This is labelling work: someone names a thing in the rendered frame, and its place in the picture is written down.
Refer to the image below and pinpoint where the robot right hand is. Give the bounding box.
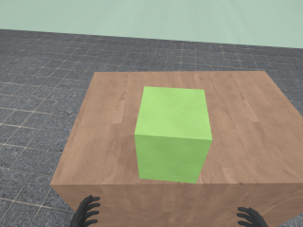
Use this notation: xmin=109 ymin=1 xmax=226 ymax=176
xmin=237 ymin=207 xmax=268 ymax=227

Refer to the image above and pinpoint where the carton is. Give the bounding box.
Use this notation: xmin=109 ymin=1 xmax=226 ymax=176
xmin=134 ymin=86 xmax=213 ymax=183

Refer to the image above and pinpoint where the robot left hand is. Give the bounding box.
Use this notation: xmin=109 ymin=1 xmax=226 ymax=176
xmin=69 ymin=195 xmax=100 ymax=227

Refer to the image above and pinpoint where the pedestal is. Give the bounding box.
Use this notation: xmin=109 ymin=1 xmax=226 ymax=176
xmin=50 ymin=71 xmax=303 ymax=227

